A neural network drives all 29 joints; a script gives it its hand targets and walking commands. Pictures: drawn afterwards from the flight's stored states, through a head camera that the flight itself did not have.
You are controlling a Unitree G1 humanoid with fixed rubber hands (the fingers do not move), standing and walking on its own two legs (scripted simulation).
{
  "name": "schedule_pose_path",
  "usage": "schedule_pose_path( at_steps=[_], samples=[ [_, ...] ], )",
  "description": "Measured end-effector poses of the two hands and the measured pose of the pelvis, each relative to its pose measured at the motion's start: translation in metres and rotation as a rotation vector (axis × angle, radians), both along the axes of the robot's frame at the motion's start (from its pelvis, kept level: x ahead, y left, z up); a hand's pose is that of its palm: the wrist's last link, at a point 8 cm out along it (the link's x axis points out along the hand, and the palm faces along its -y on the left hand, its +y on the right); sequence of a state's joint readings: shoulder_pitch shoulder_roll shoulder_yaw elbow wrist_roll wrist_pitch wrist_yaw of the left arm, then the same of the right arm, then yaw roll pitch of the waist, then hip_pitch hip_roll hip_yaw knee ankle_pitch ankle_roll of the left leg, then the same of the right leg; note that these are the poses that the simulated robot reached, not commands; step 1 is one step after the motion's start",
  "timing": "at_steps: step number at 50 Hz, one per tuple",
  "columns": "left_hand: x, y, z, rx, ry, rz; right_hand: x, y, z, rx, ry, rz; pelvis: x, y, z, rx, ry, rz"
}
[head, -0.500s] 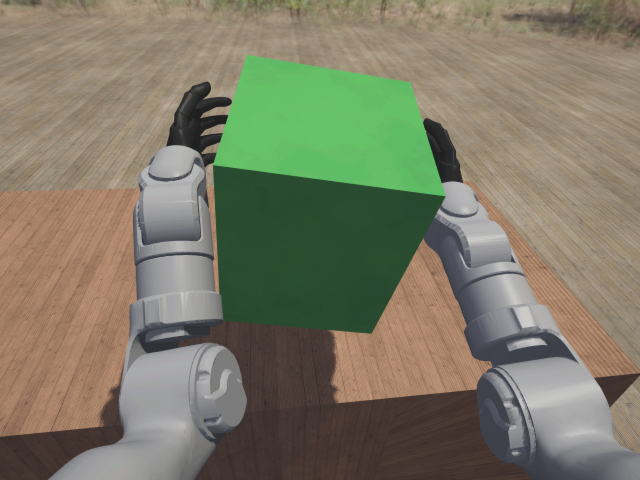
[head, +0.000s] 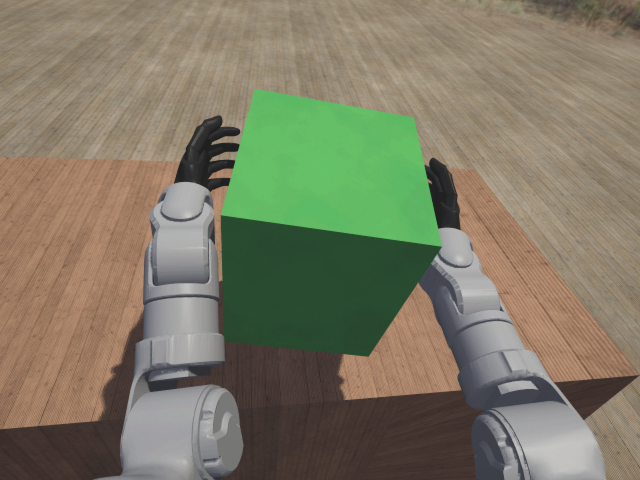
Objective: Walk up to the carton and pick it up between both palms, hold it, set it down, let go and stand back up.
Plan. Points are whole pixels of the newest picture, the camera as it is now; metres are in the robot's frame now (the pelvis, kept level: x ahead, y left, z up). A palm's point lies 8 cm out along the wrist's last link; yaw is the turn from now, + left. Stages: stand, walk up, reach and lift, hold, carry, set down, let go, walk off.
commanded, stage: set down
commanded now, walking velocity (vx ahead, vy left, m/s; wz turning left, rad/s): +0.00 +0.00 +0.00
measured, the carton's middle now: (316, 233) +0.41 +0.02 +0.14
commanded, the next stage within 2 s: none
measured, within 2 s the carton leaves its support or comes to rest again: neither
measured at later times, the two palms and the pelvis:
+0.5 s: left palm (218, 185) +0.43 +0.14 +0.19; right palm (441, 246) +0.38 -0.15 +0.15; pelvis +0.00 +0.01 +0.00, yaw +0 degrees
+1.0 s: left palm (214, 205) +0.44 +0.15 +0.16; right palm (431, 260) +0.38 -0.14 +0.12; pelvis +0.01 +0.01 +0.00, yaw +0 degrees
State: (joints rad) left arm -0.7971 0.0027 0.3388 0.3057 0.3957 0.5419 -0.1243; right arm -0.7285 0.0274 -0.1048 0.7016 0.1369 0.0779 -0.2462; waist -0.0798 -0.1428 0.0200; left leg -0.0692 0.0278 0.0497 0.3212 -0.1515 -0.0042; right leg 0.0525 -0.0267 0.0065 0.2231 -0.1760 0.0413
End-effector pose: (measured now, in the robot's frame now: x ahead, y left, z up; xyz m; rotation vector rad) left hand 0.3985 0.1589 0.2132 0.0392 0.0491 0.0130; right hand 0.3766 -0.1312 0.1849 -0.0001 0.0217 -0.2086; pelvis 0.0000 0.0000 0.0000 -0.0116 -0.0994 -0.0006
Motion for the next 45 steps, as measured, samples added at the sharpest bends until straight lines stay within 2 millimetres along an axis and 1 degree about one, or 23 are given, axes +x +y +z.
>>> schedule_pose_path(
  at_steps=[3, 6, 12, 21, 26, 31, 38, 45],
  samples=[
    [-0.003, -0.001, -0.001, 0.004, 0.005, -0.01, -0.006, -0.001, -0.002, 0.001, 0.003, -0.005, -0.003, 0.001, 0.0, -0.001, -0.007, 0.0],
    [-0.004, -0.004, -0.005, 0.009, 0.024, -0.031, -0.012, -0.003, -0.009, -0.016, 0.022, -0.018, -0.007, 0.002, 0.0, -0.002, -0.013, 0.0],
    [0.003, -0.015, -0.016, 0.026, 0.065, -0.077, -0.018, -0.011, -0.025, -0.035, 0.061, -0.055, -0.014, 0.004, 0.0, -0.003, -0.022, 0.001],
    [0.022, -0.02, -0.014, 0.055, 0.056, -0.104, -0.008, -0.014, -0.03, -0.025, 0.055, -0.08, -0.006, 0.007, 0.0, 0.0, -0.01, 0.002],
    [0.033, -0.019, -0.022, 0.058, 0.072, -0.108, 0.002, -0.014, -0.036, -0.024, 0.07, -0.083, 0.002, 0.008, 0.0, 0.0, 0.004, 0.002],
    [0.041, -0.018, -0.035, 0.056, 0.098, -0.111, 0.008, -0.012, -0.045, -0.019, 0.095, -0.087, 0.009, 0.008, 0.0, 0.0, 0.016, 0.0],
    [0.044, -0.014, -0.051, 0.044, 0.127, -0.111, 0.01, -0.009, -0.057, -0.005, 0.12, -0.091, 0.014, 0.009, 0.001, -0.001, 0.023, -0.001],
    [0.041, -0.012, -0.056, 0.042, 0.131, -0.117, 0.005, -0.007, -0.062, 0.003, 0.122, -0.098, 0.014, 0.011, 0.0, -0.001, 0.022, -0.003]
  ],
)
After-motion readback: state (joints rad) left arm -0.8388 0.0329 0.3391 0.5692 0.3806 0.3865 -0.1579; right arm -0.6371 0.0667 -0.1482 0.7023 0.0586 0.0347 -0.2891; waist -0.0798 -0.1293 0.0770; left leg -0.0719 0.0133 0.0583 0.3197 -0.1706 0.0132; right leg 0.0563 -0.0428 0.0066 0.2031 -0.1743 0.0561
